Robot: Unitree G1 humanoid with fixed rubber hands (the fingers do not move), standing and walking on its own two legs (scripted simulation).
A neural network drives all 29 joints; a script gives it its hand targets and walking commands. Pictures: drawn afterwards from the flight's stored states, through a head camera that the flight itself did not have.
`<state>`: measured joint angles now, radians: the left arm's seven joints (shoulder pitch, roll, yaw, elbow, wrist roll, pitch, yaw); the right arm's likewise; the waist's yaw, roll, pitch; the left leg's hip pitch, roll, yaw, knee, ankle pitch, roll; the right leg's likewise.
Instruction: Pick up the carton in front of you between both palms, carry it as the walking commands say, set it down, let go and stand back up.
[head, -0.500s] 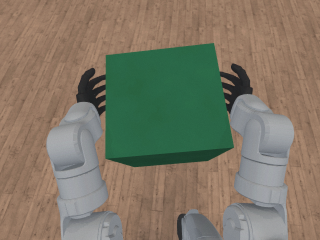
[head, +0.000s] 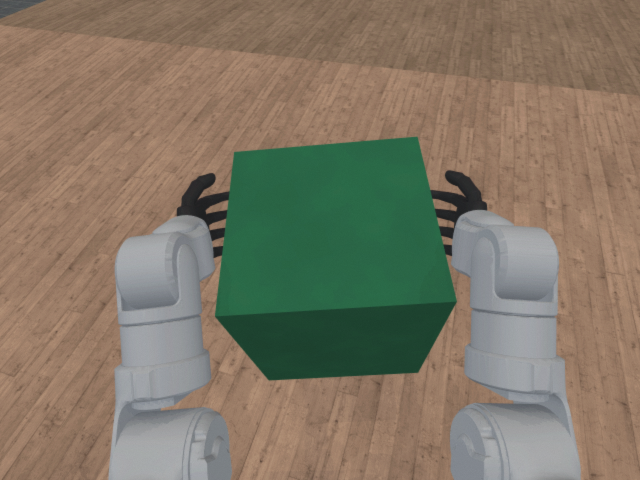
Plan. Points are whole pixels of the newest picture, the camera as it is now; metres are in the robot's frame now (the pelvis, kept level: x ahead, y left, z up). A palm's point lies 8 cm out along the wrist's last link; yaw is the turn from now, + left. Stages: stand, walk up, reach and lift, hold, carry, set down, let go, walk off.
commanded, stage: carry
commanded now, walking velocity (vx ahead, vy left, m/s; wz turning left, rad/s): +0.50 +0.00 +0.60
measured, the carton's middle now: (334, 272) +0.37 -0.02 +0.08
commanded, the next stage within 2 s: none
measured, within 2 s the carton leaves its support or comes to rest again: neither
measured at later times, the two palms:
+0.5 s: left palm (218, 94) +0.65 +0.15 +0.19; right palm (406, 83) +0.66 -0.15 +0.18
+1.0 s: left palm (304, 2) +0.96 +0.01 +0.22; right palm (453, 8) +0.84 -0.26 +0.24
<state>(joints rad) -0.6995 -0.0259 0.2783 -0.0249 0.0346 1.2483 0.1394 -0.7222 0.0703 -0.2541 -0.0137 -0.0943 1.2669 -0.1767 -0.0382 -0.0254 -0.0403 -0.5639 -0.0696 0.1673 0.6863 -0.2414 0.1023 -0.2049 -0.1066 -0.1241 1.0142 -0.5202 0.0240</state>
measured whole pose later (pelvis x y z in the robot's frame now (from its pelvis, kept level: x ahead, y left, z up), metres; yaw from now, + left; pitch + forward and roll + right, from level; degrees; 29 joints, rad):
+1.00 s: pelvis +0.56 +0.01 +0.07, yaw -20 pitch +6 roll -3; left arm -0.73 -0.06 0.28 -0.08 0.08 1.28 0.15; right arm -0.71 0.09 -0.29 -0.07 -0.04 1.24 -0.22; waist -0.08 -0.01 -0.03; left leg -0.21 0.08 0.19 0.46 -0.42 0.02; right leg -0.73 -0.01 -0.07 1.07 -0.39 -0.04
